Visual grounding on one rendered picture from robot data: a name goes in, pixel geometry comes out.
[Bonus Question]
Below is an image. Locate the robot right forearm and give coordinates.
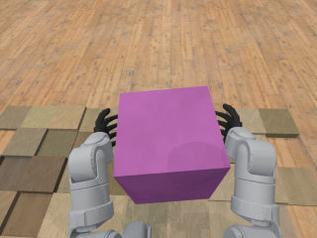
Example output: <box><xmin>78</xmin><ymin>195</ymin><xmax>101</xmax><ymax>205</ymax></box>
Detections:
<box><xmin>225</xmin><ymin>127</ymin><xmax>282</xmax><ymax>238</ymax></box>

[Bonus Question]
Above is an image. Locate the right robot hand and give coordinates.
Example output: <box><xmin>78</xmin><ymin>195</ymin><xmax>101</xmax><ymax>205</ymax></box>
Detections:
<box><xmin>215</xmin><ymin>103</ymin><xmax>243</xmax><ymax>145</ymax></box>

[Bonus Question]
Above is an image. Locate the robot left thigh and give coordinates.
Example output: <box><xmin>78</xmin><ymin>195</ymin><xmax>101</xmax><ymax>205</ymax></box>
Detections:
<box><xmin>121</xmin><ymin>221</ymin><xmax>152</xmax><ymax>238</ymax></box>

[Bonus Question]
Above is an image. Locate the robot left forearm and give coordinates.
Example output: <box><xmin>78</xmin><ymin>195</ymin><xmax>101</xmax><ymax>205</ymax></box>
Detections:
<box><xmin>67</xmin><ymin>132</ymin><xmax>114</xmax><ymax>238</ymax></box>

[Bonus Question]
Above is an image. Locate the right robot upper arm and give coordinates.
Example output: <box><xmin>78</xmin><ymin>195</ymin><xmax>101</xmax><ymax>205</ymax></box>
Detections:
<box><xmin>223</xmin><ymin>224</ymin><xmax>277</xmax><ymax>238</ymax></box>

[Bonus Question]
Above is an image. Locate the left robot hand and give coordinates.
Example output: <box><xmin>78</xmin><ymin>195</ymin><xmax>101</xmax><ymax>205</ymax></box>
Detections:
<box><xmin>93</xmin><ymin>108</ymin><xmax>118</xmax><ymax>147</ymax></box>

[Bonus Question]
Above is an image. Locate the carton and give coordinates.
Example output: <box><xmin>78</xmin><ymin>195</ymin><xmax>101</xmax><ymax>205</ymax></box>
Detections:
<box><xmin>113</xmin><ymin>85</ymin><xmax>231</xmax><ymax>204</ymax></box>

